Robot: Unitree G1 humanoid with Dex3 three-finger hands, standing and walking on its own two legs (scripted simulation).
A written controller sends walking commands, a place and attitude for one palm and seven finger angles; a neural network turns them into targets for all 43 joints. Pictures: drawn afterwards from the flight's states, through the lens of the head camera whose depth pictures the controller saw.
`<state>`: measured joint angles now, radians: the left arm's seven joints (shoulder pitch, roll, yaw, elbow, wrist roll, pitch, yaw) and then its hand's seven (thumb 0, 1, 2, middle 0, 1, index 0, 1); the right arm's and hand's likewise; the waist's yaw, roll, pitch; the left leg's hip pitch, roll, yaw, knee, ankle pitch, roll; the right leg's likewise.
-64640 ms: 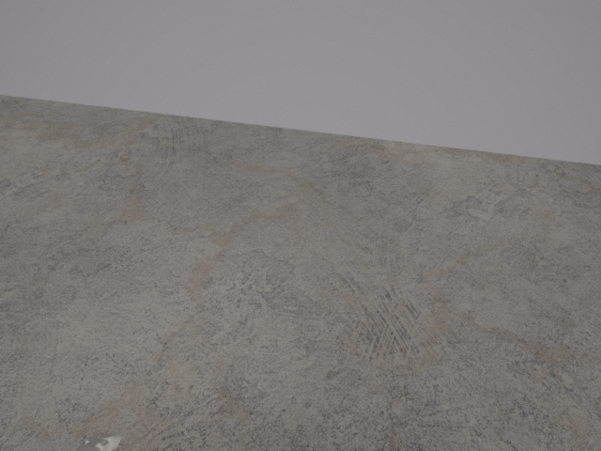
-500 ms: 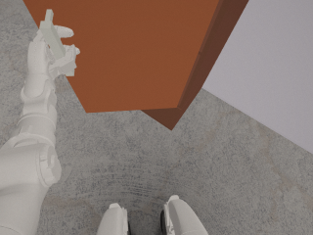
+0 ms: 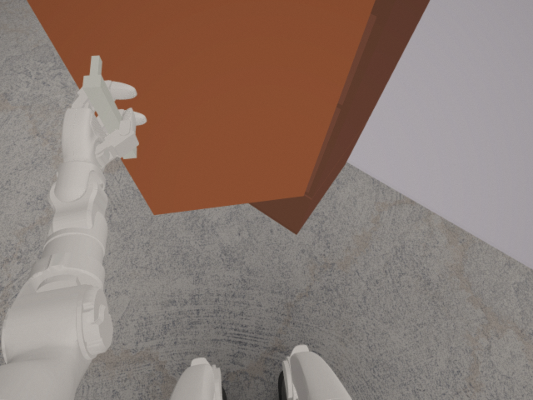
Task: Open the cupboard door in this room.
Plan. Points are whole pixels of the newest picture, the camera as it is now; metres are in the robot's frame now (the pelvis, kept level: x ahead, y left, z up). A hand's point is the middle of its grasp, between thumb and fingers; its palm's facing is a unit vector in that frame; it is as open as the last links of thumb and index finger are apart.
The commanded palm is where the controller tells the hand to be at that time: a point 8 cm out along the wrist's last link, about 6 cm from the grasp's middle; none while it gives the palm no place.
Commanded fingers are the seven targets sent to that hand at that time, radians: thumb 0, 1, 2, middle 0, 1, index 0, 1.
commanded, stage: pull the door open along its arc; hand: left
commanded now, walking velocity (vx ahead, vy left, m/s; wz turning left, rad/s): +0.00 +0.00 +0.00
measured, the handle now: (114, 112) +0.54 +0.19 +0.06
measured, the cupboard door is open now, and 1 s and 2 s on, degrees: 45 80 80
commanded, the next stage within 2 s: open thumb and fingers to let go in 0.58 s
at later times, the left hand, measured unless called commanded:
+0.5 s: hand (202, 249) +0.31 +0.06 +0.06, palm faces +0.35 -0.94 +0.02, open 5.9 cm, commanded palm +0.24 +0.14 +0.06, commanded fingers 0.00 0.90 0.90 -0.40 -1.35 -0.40 -1.35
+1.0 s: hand (218, 261) +0.30 +0.04 +0.06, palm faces +0.41 -0.91 -0.02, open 8.3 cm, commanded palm +0.25 +0.09 +0.06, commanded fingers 0.00 -0.29 0.39 -0.31 -1.22 -0.31 -1.22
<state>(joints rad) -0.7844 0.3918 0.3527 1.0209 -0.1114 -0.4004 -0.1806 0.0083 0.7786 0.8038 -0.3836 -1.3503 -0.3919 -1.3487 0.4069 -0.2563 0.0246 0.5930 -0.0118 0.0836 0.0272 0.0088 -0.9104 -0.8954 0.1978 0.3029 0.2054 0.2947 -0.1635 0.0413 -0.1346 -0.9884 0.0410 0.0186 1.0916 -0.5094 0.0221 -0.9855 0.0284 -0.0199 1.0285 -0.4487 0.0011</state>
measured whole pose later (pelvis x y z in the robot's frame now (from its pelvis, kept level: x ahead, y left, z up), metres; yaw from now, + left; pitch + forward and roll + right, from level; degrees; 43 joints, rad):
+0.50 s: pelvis +0.02 -0.02 +0.02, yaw +2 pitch +14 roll +0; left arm 0.10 -0.11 -0.17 0.19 0.08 -0.31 0.47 0.00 0.67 0.71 -0.39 -1.35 -0.41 -1.35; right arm 0.17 -0.16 0.01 0.51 -0.06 0.04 0.04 0.01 -0.91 -0.90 0.20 0.30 0.20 0.29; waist -0.01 0.02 -0.16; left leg -0.72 0.02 0.01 0.99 -0.51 -0.01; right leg -0.74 0.01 -0.03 0.99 -0.49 -0.03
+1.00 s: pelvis +0.00 -0.06 +0.01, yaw +6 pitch +13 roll +2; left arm 0.06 -0.09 -0.16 0.24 0.05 -0.34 0.50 0.01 0.31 0.65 -0.36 -1.29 -0.36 -1.29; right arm 0.23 -0.21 -0.02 0.61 -0.07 -0.03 0.00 0.02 -0.91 -0.90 0.20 0.30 0.20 0.29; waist -0.01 0.04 -0.14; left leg -0.74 0.01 -0.05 0.98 -0.46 -0.05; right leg -0.76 0.00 -0.09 1.02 -0.49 -0.08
